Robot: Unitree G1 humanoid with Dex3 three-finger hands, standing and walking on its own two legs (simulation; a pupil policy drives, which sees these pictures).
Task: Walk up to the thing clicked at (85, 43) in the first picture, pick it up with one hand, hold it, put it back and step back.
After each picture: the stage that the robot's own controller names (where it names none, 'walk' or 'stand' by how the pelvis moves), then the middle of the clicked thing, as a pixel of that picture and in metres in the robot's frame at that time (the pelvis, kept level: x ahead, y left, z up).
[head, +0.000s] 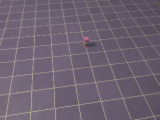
stand; (86, 42) +1.42 -0.06 -0.72
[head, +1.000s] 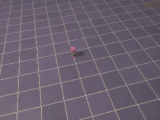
walk; (73, 51) +1.28 +0.18 -0.71
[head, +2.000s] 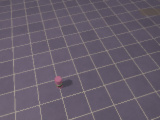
walk; (58, 82) +0.80 +0.26 -0.72
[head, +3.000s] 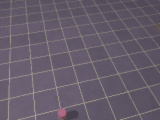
walk; (62, 115) +0.48 +0.15 -0.69
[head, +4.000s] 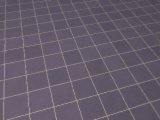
stand; out of the picture +0.34 +0.15 -0.72
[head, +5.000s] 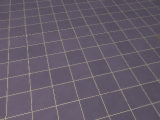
stand; out of the picture +0.35 +0.13 -0.72
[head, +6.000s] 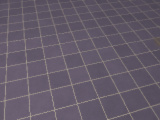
stand; out of the picture +0.34 +0.14 -0.73
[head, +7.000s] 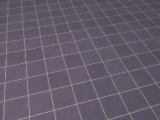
stand; out of the picture +0.33 +0.14 -0.73
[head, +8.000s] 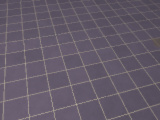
stand; out of the picture +0.34 +0.14 -0.73
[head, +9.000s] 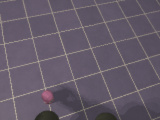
go down; (48, 97) +0.38 +0.16 -0.53
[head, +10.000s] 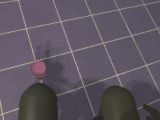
go down; (39, 71) +0.42 +0.19 -0.32
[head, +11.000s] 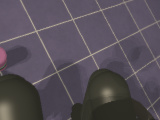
close in; out of the picture +0.41 +0.23 -0.23
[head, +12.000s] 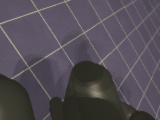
close; out of the picture +0.41 +0.24 -0.22
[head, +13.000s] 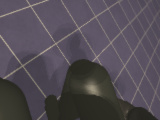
close; out of the picture +0.41 +0.25 -0.22
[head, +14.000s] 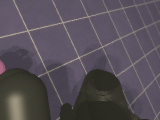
lift; out of the picture +0.33 +0.23 -0.17
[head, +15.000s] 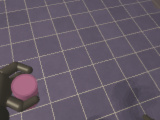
lift; (26, 92) +0.31 +0.17 +0.01
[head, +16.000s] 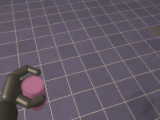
hold; (35, 93) +0.32 +0.16 +0.01
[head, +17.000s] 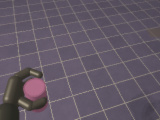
hold; (36, 96) +0.31 +0.16 +0.01
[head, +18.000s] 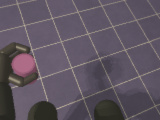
crouch; (26, 70) +0.39 +0.18 -0.07
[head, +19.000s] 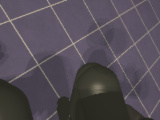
lower; out of the picture +0.40 +0.25 -0.21
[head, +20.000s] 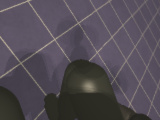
lower; out of the picture +0.41 +0.27 -0.22
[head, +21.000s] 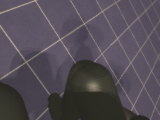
lower; out of the picture +0.41 +0.27 -0.22
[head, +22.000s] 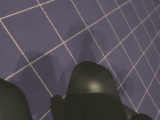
lower; out of the picture +0.40 +0.27 -0.22
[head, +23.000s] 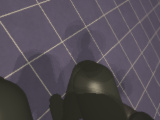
loosen; out of the picture +0.39 +0.26 -0.22
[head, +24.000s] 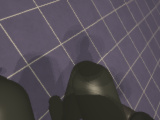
withdraw; out of the picture +0.39 +0.24 -0.23
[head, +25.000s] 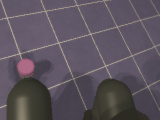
walk; (26, 70) +0.40 +0.20 -0.29
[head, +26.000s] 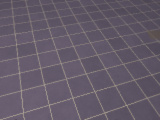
stand; out of the picture +0.33 +0.13 -0.65
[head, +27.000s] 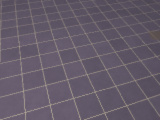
stand; out of the picture +0.35 +0.15 -0.67
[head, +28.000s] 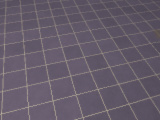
stand; out of the picture +0.35 +0.15 -0.67
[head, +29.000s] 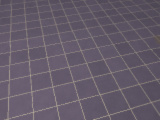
walk; out of the picture +0.36 +0.14 -0.72
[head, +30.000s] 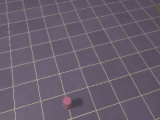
walk; (67, 103) +0.49 +0.12 -0.70
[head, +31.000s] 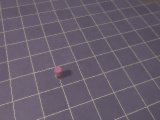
walk; (58, 72) +0.77 +0.17 -0.70
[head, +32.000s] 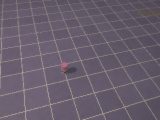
stand; (64, 68) +0.99 +0.16 -0.71
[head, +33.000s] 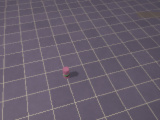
stand; (66, 72) +0.99 +0.15 -0.72
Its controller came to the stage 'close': yes
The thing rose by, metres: 0.72
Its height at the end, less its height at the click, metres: +0.00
